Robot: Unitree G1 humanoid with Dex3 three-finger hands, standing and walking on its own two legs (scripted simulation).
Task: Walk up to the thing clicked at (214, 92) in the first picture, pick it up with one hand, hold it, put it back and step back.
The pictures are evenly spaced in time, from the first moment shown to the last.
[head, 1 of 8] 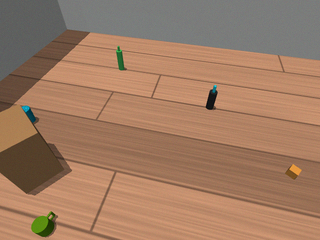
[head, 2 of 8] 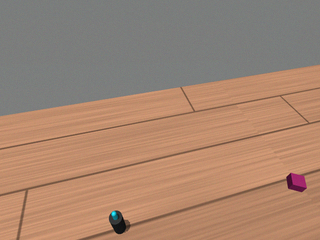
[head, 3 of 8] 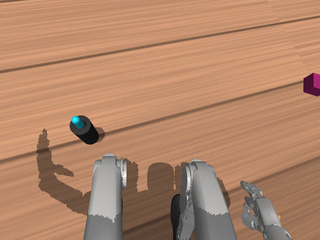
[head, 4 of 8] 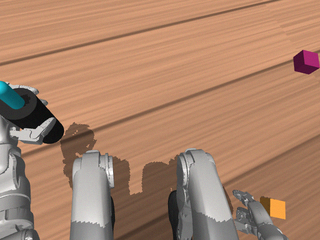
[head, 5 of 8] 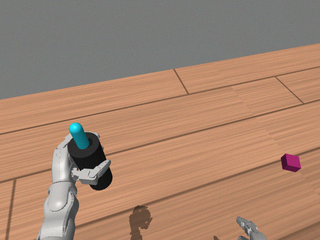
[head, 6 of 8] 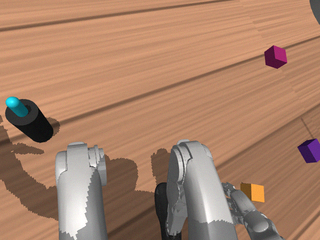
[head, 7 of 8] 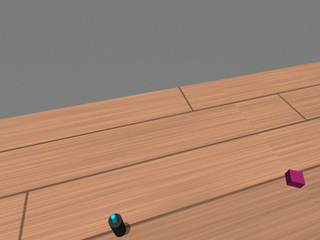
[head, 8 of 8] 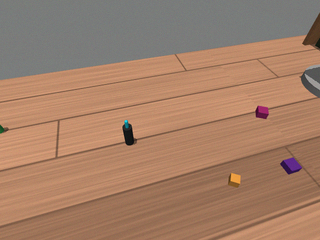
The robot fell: no
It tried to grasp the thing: yes
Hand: left
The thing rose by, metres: 0.64
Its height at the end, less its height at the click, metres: +0.00
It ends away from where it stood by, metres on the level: 0.02
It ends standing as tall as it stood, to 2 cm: yes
